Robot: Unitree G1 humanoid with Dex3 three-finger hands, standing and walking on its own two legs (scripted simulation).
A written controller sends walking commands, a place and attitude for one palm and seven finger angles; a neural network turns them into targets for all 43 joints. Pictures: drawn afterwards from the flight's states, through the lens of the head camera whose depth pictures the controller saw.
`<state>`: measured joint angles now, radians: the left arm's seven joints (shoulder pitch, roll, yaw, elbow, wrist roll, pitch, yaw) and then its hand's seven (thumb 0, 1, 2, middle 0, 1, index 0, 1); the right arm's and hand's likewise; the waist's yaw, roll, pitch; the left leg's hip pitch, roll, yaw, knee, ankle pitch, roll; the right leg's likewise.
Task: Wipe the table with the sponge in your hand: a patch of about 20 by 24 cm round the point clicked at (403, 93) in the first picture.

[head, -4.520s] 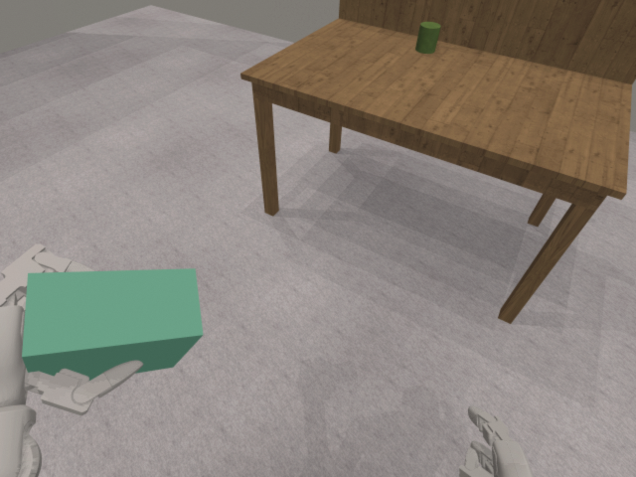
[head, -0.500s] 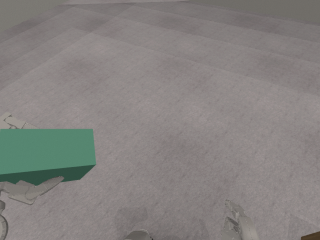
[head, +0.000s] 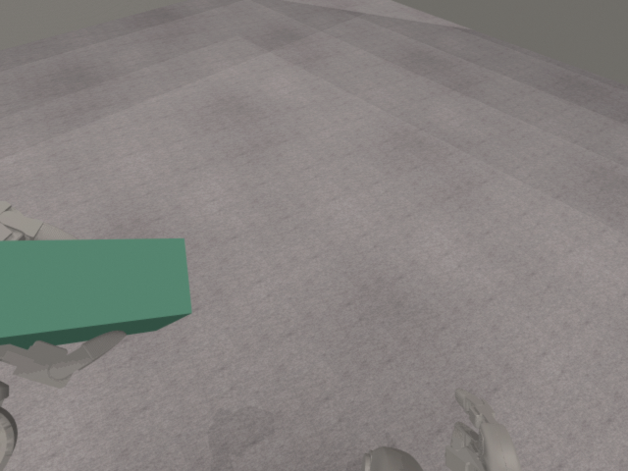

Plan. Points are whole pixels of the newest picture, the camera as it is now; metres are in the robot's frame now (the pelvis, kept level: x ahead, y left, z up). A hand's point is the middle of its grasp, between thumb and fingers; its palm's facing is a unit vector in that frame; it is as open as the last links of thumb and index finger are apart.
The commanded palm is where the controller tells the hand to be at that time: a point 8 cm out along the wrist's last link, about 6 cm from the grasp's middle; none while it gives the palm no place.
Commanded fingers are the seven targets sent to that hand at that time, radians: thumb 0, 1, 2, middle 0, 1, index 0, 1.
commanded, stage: walk to a spot facing it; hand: left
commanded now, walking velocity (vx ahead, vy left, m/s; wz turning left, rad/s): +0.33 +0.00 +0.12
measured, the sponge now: (120, 294) +0.24 +0.20 +0.17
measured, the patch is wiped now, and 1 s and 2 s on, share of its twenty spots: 0.00 0.00 0.00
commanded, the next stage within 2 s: turn to face it in 0.64 s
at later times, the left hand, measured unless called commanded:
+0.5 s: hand (84, 274) +0.24 +0.23 +0.19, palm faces +0.47 -0.75 -0.46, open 10.6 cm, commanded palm +0.18 +0.27 +0.19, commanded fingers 0.00 0.10 1.30 -1.20 -1.60 -1.20 -1.60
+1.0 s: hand (103, 218) +0.32 +0.25 +0.18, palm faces +0.57 -0.67 -0.48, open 10.6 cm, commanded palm +0.26 +0.26 +0.19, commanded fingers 0.00 0.10 1.30 -1.20 -1.60 -1.20 -1.60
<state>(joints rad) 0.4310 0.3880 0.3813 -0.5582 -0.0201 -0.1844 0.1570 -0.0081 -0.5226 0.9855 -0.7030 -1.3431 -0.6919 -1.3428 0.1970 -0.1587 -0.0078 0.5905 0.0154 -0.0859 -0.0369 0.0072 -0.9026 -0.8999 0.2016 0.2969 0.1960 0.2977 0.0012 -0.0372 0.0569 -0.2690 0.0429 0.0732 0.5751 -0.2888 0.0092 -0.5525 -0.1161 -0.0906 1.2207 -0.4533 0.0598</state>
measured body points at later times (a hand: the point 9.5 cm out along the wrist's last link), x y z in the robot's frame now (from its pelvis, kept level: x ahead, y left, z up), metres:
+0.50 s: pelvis +0.07 -0.03 +0.01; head +0.10 -0.03 +0.46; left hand +0.21 +0.27 +0.21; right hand +0.26 -0.28 -0.07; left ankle +0.10 +0.11 -0.69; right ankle +0.08 -0.13 -0.73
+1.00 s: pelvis +0.15 -0.04 -0.01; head +0.18 -0.06 +0.44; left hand +0.28 +0.28 +0.20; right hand +0.37 -0.17 -0.11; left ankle +0.11 +0.10 -0.72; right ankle +0.21 -0.11 -0.73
